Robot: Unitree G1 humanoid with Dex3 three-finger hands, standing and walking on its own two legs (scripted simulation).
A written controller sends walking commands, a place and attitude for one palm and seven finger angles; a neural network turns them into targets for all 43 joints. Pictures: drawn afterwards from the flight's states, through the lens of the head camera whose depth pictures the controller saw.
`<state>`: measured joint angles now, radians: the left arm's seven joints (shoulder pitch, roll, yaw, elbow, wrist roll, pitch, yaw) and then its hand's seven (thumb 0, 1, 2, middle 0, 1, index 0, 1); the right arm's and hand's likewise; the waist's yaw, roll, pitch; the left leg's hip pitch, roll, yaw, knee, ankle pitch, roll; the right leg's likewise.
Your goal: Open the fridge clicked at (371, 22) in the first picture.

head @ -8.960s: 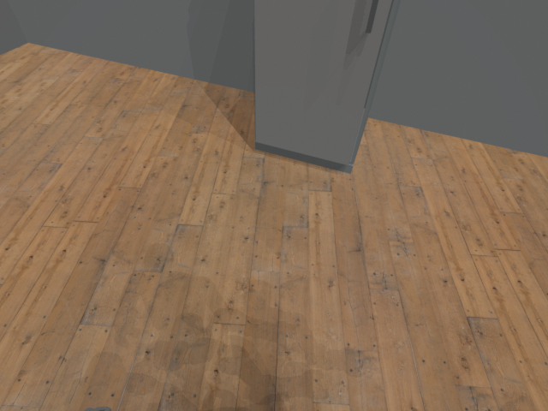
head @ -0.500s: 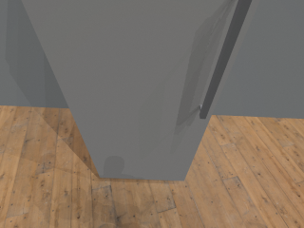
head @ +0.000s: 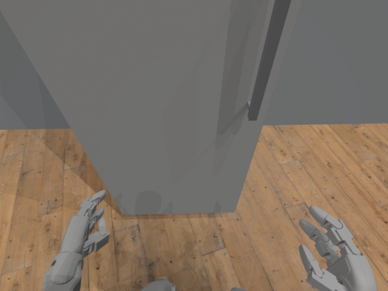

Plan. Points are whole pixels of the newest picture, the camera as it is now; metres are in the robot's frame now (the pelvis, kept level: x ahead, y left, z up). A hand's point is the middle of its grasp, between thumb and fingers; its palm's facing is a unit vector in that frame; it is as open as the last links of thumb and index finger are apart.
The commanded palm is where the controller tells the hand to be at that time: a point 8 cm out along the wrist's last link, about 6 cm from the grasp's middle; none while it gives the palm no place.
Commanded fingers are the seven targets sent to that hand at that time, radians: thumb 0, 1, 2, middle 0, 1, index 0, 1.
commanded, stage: raise the hand to about handle height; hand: right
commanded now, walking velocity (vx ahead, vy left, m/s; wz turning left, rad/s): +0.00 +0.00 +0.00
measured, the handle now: (269, 37) +0.52 -0.12 +0.26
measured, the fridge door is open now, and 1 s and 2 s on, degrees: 0 0 0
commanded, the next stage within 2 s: move the hooked fingers beside the handle in 1.70 s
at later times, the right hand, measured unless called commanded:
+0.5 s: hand (357, 230) +0.22 -0.25 +0.10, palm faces +0.00 +1.00 -0.07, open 11.4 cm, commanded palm +0.19 -0.30 +0.11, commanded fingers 0.00 0.17 -0.44 0.28 0.99 0.28 0.99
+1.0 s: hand out of the picture +0.26 -0.30 +0.17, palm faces +0.03 +1.00 -0.09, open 13.8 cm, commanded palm +0.23 -0.34 +0.17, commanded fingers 0.00 0.50 -0.30 0.30 1.20 0.30 1.20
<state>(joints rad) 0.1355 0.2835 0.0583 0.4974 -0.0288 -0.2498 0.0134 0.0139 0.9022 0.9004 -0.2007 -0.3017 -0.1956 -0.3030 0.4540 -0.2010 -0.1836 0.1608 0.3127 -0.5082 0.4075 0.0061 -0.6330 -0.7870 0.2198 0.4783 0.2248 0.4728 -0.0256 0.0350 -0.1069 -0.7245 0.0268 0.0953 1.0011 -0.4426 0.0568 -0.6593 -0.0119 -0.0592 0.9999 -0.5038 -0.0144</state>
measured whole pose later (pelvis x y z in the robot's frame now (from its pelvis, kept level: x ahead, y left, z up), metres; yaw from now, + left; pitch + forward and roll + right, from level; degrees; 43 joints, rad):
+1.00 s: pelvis +0.01 -0.03 +0.05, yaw -1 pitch +2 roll +2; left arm 0.24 0.25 -0.09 0.58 -0.05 -0.28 0.10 0.02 0.90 0.90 -0.20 -0.30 -0.20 -0.30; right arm 0.08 -0.41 -0.38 0.11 0.34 -0.06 0.45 -0.01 0.46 -0.32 0.30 1.18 0.30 1.17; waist -0.05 -0.04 -0.04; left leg -0.35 0.02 0.12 0.61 -0.29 0.01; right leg -0.33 0.01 -0.03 0.68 -0.38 -0.05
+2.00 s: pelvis +0.01 -0.02 +0.05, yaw -1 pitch +0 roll +1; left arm 0.24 0.27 -0.08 0.62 -0.07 -0.23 0.12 0.02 0.90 0.90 -0.20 -0.30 -0.20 -0.30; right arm -0.14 -0.44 -0.40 0.30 0.33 -0.01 0.49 -0.01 0.50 -0.30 0.30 1.20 0.30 1.20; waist -0.04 -0.04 -0.02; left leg -0.30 0.01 0.12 0.54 -0.25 0.03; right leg -0.27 0.01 -0.03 0.59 -0.32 -0.03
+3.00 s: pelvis +0.02 -0.02 +0.05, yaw +0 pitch +4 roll +0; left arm 0.29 0.26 -0.06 0.64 -0.06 -0.11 0.09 0.01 0.90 0.90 -0.20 -0.30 -0.20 -0.30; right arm -0.48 -0.35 -0.26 0.60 0.23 -0.07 0.29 -0.01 0.50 -0.30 0.30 1.20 0.30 1.20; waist 0.02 -0.02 -0.04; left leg -0.37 0.01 0.09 0.56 -0.26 0.03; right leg -0.32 0.01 -0.06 0.57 -0.33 -0.03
